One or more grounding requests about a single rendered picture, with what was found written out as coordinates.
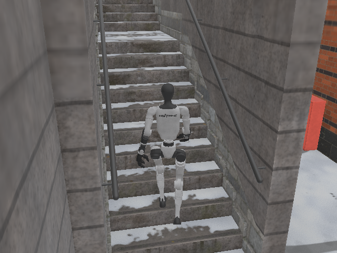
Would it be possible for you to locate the robot right forearm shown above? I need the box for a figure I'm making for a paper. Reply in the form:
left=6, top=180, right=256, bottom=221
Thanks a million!
left=183, top=128, right=191, bottom=139

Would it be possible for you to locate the robot torso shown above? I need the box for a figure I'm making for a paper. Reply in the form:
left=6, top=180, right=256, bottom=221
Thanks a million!
left=156, top=104, right=180, bottom=159

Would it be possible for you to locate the robot left upper arm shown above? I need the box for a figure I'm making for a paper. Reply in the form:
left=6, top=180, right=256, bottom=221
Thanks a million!
left=143, top=106, right=157, bottom=137

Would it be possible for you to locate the robot left forearm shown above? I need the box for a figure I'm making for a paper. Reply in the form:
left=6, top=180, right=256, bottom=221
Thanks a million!
left=138, top=128, right=148, bottom=155

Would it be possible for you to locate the robot left hand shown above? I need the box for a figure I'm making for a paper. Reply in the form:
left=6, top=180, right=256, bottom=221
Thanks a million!
left=136, top=154, right=149, bottom=168

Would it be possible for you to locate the robot right hand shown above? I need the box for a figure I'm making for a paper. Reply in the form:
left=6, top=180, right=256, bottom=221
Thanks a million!
left=177, top=133, right=189, bottom=142

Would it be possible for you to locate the right robot foot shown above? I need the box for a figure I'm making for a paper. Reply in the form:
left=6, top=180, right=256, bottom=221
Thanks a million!
left=173, top=217, right=181, bottom=225

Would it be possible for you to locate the robot right upper arm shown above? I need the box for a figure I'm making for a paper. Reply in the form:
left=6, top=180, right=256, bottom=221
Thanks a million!
left=179, top=106, right=190, bottom=134

